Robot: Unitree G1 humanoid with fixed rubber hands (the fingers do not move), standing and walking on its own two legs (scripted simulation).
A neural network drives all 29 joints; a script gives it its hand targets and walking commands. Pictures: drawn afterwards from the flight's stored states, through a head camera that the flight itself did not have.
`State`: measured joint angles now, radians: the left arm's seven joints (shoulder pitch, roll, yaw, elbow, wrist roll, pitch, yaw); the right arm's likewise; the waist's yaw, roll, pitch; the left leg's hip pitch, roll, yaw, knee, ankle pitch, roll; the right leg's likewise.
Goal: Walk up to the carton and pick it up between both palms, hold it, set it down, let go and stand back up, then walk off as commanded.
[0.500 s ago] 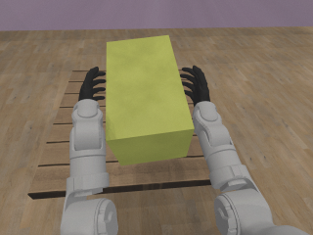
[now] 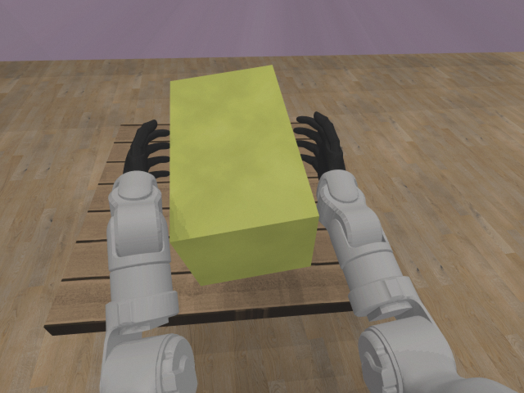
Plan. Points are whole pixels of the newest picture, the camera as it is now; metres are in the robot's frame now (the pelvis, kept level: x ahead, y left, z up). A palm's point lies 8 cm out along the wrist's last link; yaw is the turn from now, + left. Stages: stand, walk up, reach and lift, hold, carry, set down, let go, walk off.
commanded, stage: hold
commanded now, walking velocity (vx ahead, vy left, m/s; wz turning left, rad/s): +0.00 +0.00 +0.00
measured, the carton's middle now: (238, 170) +0.42 +0.00 +0.14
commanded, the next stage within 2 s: none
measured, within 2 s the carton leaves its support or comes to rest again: neither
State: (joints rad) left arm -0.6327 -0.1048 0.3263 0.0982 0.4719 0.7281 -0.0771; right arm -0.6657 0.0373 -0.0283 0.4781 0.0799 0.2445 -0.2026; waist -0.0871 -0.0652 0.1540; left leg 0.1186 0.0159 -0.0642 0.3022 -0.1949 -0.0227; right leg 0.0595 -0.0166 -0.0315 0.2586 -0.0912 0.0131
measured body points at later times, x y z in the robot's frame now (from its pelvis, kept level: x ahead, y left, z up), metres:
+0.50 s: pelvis +0.01 +0.00 +0.00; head -0.02 +0.02 +0.45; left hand +0.38 +0.14 +0.20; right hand +0.38 -0.13 +0.20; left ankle +0.00 +0.14 -0.75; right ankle +0.05 -0.13 -0.75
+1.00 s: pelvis +0.00 +0.00 +0.00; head -0.02 +0.02 +0.45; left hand +0.38 +0.14 +0.19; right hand +0.38 -0.13 +0.19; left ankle +0.00 +0.14 -0.75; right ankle +0.05 -0.13 -0.75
